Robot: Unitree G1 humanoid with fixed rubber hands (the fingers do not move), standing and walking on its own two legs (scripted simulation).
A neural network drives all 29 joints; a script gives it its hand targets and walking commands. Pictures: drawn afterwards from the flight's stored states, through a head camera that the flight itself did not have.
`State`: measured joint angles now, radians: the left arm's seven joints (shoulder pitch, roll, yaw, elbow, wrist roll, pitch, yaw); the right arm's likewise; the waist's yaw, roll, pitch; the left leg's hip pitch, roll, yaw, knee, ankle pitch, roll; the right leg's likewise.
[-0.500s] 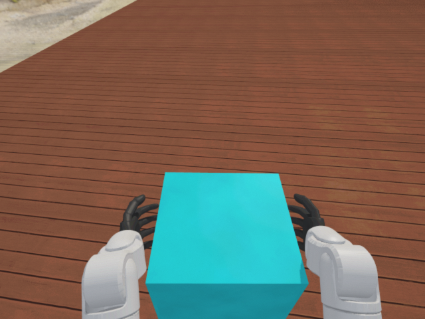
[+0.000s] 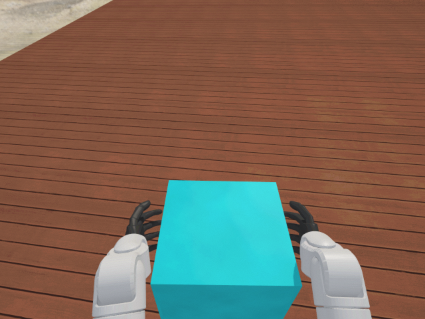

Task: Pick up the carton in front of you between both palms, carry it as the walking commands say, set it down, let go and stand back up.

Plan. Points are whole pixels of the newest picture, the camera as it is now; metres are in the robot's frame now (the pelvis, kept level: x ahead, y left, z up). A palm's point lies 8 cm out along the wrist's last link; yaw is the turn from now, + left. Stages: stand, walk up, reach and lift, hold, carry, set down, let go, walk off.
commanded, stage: carry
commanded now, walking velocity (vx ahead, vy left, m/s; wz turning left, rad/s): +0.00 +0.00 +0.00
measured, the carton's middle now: (220, 261) +0.26 +0.01 -0.02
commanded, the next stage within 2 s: hold in 1.04 s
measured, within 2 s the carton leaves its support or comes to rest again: neither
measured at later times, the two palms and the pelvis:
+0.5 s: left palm (145, 244) +0.27 +0.14 +0.04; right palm (304, 244) +0.26 -0.15 +0.02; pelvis -0.02 -0.01 +0.00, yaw +0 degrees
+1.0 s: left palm (147, 244) +0.27 +0.14 +0.04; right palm (307, 240) +0.27 -0.16 +0.03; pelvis -0.02 -0.01 +0.00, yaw +0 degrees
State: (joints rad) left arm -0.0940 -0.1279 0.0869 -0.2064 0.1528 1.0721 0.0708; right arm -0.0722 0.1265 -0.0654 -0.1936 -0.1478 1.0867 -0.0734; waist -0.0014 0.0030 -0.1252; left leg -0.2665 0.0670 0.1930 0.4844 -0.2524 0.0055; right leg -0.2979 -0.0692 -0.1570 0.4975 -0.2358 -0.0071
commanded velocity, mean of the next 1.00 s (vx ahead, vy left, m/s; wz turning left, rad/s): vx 0.00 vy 0.00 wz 0.00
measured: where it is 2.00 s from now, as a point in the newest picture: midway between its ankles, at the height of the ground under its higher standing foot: outside the picture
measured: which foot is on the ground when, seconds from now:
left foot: down 0.00-1.00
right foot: down 0.00-1.00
